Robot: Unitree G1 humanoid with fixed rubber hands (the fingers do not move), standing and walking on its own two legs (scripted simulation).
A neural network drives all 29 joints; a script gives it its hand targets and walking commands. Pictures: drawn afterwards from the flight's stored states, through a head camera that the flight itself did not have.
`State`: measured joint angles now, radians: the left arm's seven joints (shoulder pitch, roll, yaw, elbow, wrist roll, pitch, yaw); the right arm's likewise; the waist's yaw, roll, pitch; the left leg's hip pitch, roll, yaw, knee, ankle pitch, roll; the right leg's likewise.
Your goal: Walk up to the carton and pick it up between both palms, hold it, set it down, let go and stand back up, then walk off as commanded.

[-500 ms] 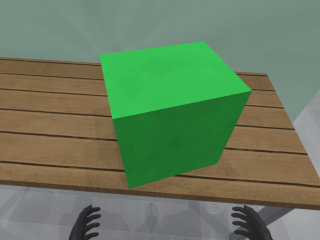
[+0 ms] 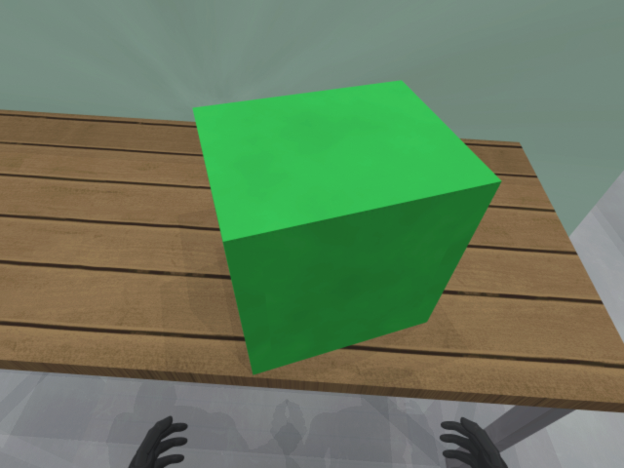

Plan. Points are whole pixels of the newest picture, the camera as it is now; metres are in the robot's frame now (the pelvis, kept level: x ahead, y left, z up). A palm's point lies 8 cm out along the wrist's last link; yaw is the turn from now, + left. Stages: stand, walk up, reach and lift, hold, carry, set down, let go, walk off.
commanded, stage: let go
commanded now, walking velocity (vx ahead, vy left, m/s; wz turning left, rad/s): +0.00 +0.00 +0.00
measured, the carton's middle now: (326, 230) +0.42 +0.00 +0.08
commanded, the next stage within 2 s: stand in 0.10 s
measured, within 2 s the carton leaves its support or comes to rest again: neither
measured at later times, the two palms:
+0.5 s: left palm out of the picture +0.08 +0.30 -0.12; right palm out of the picture +0.08 -0.31 -0.10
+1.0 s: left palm out of the picture +0.07 +0.30 -0.12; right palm out of the picture +0.07 -0.28 -0.12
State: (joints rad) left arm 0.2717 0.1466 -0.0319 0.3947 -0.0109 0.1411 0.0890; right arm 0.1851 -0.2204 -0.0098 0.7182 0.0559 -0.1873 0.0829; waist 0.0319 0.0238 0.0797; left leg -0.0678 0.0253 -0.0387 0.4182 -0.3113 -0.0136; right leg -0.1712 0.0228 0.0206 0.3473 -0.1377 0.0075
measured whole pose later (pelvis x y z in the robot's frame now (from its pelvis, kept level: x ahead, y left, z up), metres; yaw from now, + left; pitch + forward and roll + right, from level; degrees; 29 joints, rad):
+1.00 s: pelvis +0.00 +0.01 +0.00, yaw +1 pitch -4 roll +0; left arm 0.09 0.32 0.02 1.14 0.02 -0.01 -0.01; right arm 0.20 -0.34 -0.01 1.02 -0.02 -0.01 0.00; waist 0.00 0.02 0.06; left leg -0.01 -0.01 -0.05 0.38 -0.29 0.01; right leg -0.14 -0.02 0.01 0.38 -0.17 0.02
